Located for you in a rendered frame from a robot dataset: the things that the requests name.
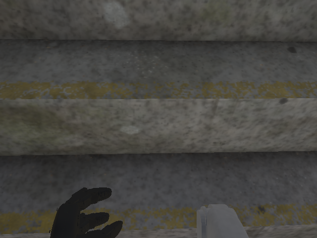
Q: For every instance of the right robot thigh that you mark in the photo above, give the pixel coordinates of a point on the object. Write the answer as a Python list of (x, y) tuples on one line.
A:
[(219, 221)]

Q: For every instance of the left robot hand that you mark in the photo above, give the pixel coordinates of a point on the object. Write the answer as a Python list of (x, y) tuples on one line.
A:
[(69, 223)]

